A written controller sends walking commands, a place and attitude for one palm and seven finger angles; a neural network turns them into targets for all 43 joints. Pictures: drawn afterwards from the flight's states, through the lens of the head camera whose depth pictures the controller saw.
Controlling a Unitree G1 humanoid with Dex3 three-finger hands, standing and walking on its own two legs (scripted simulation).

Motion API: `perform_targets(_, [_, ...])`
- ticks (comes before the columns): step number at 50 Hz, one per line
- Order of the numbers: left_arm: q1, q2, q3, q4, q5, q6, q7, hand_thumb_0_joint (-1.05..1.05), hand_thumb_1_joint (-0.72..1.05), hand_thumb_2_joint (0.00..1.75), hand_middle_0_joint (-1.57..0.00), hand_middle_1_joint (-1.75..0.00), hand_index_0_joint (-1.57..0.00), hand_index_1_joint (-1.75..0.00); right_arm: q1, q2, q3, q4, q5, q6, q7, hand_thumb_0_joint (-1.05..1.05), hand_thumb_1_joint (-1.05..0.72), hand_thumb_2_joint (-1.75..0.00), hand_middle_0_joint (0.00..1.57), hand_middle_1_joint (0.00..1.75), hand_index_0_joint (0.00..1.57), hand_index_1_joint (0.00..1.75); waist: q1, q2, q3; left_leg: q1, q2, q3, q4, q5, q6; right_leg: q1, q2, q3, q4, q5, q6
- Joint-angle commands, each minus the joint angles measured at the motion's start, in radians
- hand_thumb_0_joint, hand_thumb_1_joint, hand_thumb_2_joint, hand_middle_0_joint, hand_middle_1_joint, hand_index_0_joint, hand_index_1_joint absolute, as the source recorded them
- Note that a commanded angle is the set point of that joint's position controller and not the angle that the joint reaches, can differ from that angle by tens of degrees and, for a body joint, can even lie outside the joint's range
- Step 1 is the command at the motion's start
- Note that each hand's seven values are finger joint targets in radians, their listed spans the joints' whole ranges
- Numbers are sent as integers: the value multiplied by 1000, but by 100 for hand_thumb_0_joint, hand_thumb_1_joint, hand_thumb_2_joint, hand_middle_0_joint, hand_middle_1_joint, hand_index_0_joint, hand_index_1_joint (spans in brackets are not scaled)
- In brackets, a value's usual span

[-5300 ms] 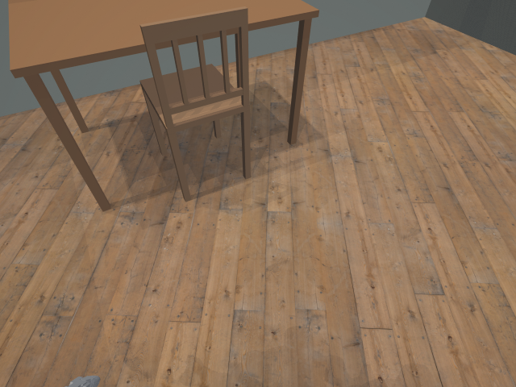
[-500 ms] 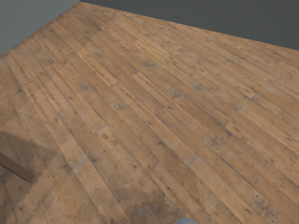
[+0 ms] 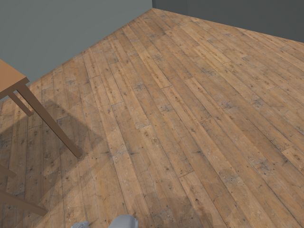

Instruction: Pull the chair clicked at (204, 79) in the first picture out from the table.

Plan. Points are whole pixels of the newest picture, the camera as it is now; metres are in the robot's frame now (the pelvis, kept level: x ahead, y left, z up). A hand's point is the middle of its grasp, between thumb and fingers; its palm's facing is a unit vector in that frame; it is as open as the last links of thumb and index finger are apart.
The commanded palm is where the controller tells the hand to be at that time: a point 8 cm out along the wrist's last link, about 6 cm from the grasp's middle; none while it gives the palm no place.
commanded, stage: turn to face it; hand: left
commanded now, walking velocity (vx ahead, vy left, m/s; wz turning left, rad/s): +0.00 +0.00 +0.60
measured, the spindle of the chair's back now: out of the picture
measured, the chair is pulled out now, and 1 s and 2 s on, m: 0.00 0.00 0.00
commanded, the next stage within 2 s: take the last steps up to it in 1.52 s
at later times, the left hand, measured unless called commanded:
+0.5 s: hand out of the picture -0.02 +0.27 -0.17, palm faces +0.35 -0.89 -0.29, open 7.4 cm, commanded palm none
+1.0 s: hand out of the picture -0.04 +0.19 -0.15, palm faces +0.57 -0.77 -0.29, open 7.4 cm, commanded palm none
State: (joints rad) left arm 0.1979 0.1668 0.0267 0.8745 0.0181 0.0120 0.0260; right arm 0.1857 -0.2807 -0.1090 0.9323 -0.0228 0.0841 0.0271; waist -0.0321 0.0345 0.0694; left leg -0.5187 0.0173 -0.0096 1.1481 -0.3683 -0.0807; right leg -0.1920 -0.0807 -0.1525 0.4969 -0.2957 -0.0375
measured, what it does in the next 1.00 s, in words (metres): steps on the spot, turning left: left foot, then right foot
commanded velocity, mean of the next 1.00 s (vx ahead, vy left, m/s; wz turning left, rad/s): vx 0.00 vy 0.00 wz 0.59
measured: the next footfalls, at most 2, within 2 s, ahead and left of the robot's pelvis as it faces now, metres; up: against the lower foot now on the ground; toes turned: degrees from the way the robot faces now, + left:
left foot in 0.26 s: -0.01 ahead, +0.15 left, +0.00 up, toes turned +16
right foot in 0.68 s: +0.08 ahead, -0.08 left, +0.00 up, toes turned +21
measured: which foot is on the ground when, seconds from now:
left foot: up 0.00-0.24, down 0.26-0.68, up 0.70-1.00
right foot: down 0.00-0.26, up 0.28-0.66, down 0.68-1.00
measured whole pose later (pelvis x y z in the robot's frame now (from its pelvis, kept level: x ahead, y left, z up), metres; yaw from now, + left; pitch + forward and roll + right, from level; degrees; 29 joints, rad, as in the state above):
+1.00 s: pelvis +0.01 -0.01 +0.00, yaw +37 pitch -1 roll +3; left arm 0.21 0.18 0.02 0.87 0.02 0.01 0.02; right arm 0.18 -0.27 -0.09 0.96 -0.02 0.09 0.03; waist -0.02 0.03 0.09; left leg -0.45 0.04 0.02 1.04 -0.41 -0.08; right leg -0.19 -0.13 -0.24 0.51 -0.31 -0.02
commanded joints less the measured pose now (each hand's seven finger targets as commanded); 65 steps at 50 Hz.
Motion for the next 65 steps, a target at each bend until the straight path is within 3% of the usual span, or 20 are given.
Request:
perform_targets(1, [88, 224, 62, -44, 7, -23, 9, 0, 90, 90, -20, -30, -20, -30, -111, -39, 9, -90, 5, -21, 5, 0, -90, -90, 20, 30, 20, 30, 69, -202, -53, -51, 19, 39, -105, -46, -15, 140, -255, 137, -140, 490, -81])
perform_targets(8, [109, 269, 80, -20, 12, -9, 6, 0, 90, 90, -20, -30, -20, -30, -151, -30, 32, -107, 15, -40, 3, 0, -90, -90, 20, 30, 20, 30, 92, -254, -112, 102, 13, 110, -391, -89, 22, 168, -300, 83, -63, 582, -87])
perform_targets(11, [100, 272, 86, -7, 4, -2, 0, 0, 90, 90, -20, -30, -20, -30, -80, -55, 27, -100, 11, -52, 0, 0, -90, -90, 20, 30, 20, 30, 50, -217, -144, 285, 7, 137, -658, 86, 46, 96, -283, 0, 63, 515, -16])
perform_targets(12, [94, 254, 86, -15, -4, 1, -5, 0, 90, 90, -20, -30, -20, -30, -9, -114, 11, -83, 7, -63, -2, 0, -90, -90, 20, 30, 20, 30, 3, -94, -189, 476, 72, 59, -763, 269, 80, -44, -251, -36, 229, 406, 36])
perform_targets(13, [76, 190, 74, -62, -11, 2, -16, 0, 90, 90, -20, -30, -20, -30, 59, -234, -20, -81, 1, -69, -8, 0, -90, -90, 20, 30, 20, 30, -35, 235, -216, 658, 346, -301, -764, 674, 218, -358, -103, -67, 460, -168, 125])
perform_targets(14, [5, 186, 60, -99, 0, 11, -10, 0, 90, 90, -20, -30, -20, -30, 120, -268, -24, -53, 11, -60, -11, 0, -90, -90, 20, 30, 20, 30, -57, 208, -200, 602, 443, -330, -764, 807, 313, -415, -73, 29, 588, -387, 127])
perform_targets(19, [8, 192, 71, -41, -3, 22, -16, 0, 90, 90, -20, -30, -20, -30, -61, -158, 9, -100, 5, -70, -33, 0, -90, -90, 20, 30, 20, 30, 26, 109, -77, 375, 218, -164, -794, 598, 229, -351, -54, 128, 650, -123, 140])
perform_targets(27, [-59, 167, 60, -88, -9, 16, -9, 0, 90, 90, -20, -30, -20, -30, -8, -171, -8, -88, 1, -63, -29, 0, -90, -90, 20, 30, 20, 30, -3, 126, -109, 393, 193, -272, -765, 570, 251, -261, 14, 128, 372, -157, 140])
perform_targets(32, [45, 179, 63, -80, -16, -6, -2, 0, 90, 90, -20, -30, -20, -30, -53, -157, -14, -107, 7, -56, -27, 0, -90, -90, 20, 30, 20, 30, 58, 115, -145, 258, 130, -317, -645, 548, 192, 12, 54, 111, -10, 35, 120])
perform_targets(33, [89, 224, 71, -74, -9, -19, 3, 0, 90, 90, -20, -30, -20, -30, -41, -120, -10, -112, 15, -59, -23, 0, -90, -90, 20, 30, 20, 30, 75, 4, -176, 151, 71, -269, -539, 387, 134, 164, -45, 198, -146, 133, 97])
perform_targets(34, [100, 325, 91, -74, 9, -26, 12, 0, 90, 90, -20, -30, -20, -30, -15, -41, 4, -136, 20, -61, -18, 0, -90, -90, 20, 30, 20, 30, 76, -319, -184, -67, -87, -65, -309, -92, 43, 287, -341, 476, -198, 297, -19])
perform_targets(35, [101, 335, 89, -80, 0, -22, 16, 0, 90, 90, -20, -30, -20, -30, -35, -80, -6, -141, 8, -51, -22, 0, -90, -90, 20, 30, 20, 30, 87, -312, -170, -61, -57, -81, -110, -260, 36, 165, -450, 494, -194, 404, -101])
perform_targets(38, [-41, 223, 58, -105, -2, -21, 10, 0, 90, 90, -20, -30, -20, -30, -13, -66, -8, -80, 2, -30, -4, 0, -90, -90, 20, 30, 20, 30, 13, -177, -53, -67, -3, -63, 118, -57, 20, 38, -267, 246, -154, 380, -73])
perform_targets(40, [-45, 201, 52, -106, 1, -26, 10, 0, 90, 90, -20, -30, -20, -30, 15, -53, -4, -63, 4, -25, 5, 0, -90, -90, 20, 30, 20, 30, 5, -224, -53, -57, 7, -31, 115, 3, 5, 43, -231, 153, -152, 414, -47])
perform_targets(52, [94, 266, 76, -28, 13, -8, 8, 0, 90, 90, -20, -30, -20, -30, -126, -17, 33, -92, 13, -37, 5, 0, -90, -90, 20, 30, 20, 30, 87, -256, -86, 96, 18, 109, -337, -85, 23, 119, -307, 45, -80, 536, -84])
perform_targets(56, [82, 263, 83, -9, -1, 2, 0, 0, 90, 90, -20, -30, -20, -30, -17, -62, 27, -73, 7, -58, -1, 0, -90, -90, 20, 30, 20, 30, 19, -164, -144, 361, 18, 131, -699, 161, 59, 22, -274, -33, 125, 448, 8])
perform_targets(57, [89, 221, 79, -31, -8, 7, -6, 0, 90, 90, -20, -30, -20, -30, 50, -162, 4, -67, 0, -69, -7, 0, -90, -90, 20, 30, 20, 30, -19, 79, -198, 546, 196, -115, -766, 405, 142, -184, -178, -73, 336, 182, 78])
perform_targets(58, [40, 156, 51, -79, -8, 9, -11, 0, 90, 90, -20, -30, -20, -30, 111, -250, -14, -57, 5, -67, -13, 0, -90, -90, 20, 30, 20, 30, -48, 300, -193, 593, 412, -362, -791, 813, 283, -388, -67, -29, 529, -395, 130])
perform_targets(60, [-30, 162, 54, -69, -1, 24, 2, 0, 90, 90, -20, -30, -20, -30, 92, -214, -6, -44, 5, -65, -34, 0, -90, -90, 20, 30, 20, 30, -39, 203, -163, 494, 369, -301, -781, 653, 303, -409, -67, 111, 657, -330, 116])
perform_targets(65, [58, 166, 53, 12, -4, 25, -14, 0, 90, 90, -20, -30, -20, -30, -40, -126, 29, -75, 8, -77, -40, 0, -90, -90, 20, 30, 20, 30, 33, 94, -101, 394, 219, -110, -810, 619, 239, -305, -46, 111, 595, -117, 127])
